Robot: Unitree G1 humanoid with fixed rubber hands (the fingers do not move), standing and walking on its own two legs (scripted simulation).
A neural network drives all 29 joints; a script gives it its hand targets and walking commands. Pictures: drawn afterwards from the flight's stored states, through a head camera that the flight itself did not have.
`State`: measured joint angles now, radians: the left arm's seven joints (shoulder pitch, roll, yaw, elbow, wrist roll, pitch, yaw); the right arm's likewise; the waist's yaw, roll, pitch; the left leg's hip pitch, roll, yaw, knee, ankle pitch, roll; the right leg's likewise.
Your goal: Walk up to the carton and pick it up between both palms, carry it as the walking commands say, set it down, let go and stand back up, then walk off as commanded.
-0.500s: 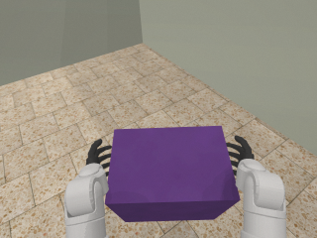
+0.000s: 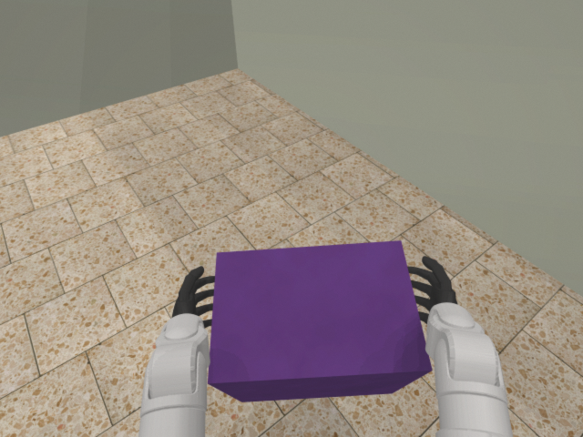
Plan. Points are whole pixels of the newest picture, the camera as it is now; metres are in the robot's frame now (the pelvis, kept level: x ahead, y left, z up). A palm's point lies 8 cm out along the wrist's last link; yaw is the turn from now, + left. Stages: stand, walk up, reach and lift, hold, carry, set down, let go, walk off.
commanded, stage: hold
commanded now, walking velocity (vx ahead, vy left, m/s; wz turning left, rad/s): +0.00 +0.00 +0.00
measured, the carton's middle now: (313, 330) +0.30 -0.04 -0.06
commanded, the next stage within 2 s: set down in 0.04 s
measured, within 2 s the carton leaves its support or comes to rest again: neither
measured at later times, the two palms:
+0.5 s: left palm (188, 300) +0.33 +0.15 +0.00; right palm (421, 298) +0.30 -0.20 +0.00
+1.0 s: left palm (197, 315) +0.36 +0.16 -0.08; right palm (398, 310) +0.34 -0.20 -0.09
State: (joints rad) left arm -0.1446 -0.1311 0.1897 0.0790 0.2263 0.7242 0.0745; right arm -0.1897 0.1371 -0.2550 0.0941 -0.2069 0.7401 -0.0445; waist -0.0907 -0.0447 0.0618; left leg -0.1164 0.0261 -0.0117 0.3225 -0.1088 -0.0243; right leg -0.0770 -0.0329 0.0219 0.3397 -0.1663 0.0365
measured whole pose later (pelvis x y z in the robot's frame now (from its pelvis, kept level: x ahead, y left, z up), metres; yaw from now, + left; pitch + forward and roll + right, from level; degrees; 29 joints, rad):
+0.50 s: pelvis +0.03 -0.01 +0.00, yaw -4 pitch -2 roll +0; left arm -0.29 -0.09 0.35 0.41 0.29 0.55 -0.07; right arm -0.27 0.16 -0.35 0.36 -0.32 0.56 0.03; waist -0.01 0.01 0.02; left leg -0.14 0.00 -0.11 0.35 -0.18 -0.03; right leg -0.12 0.01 0.07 0.33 -0.18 0.02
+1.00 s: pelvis +0.00 -0.01 -0.04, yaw -5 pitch +21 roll +0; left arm -0.46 -0.08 0.41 0.45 0.25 0.35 -0.04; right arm -0.46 0.12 -0.40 0.46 -0.27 0.33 0.02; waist 0.03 0.00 -0.05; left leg -0.81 -0.02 -0.10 0.68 -0.24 -0.04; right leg -0.79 0.03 0.09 0.68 -0.25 0.03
